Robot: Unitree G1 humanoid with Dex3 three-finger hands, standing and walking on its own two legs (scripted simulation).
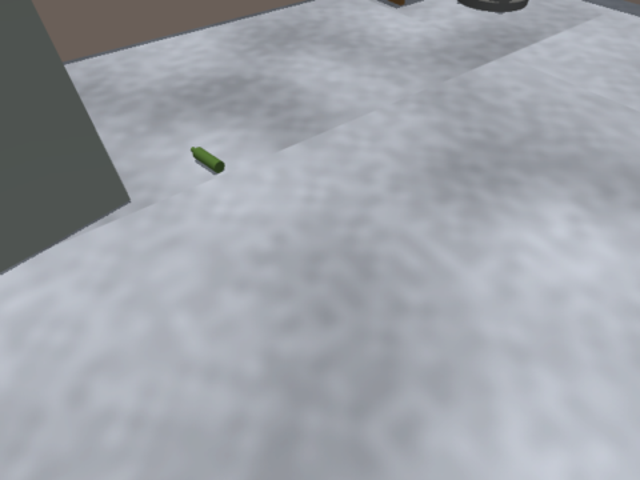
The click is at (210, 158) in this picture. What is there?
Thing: lying bottle
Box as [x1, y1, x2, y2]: [191, 147, 224, 172]
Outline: 191,148 194,157 216,172 219,172 223,169 223,162 200,147
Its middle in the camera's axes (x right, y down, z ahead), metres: -0.57 -0.42 +2.01
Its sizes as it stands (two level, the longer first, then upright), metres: 0.228 0.064 0.064
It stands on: the floor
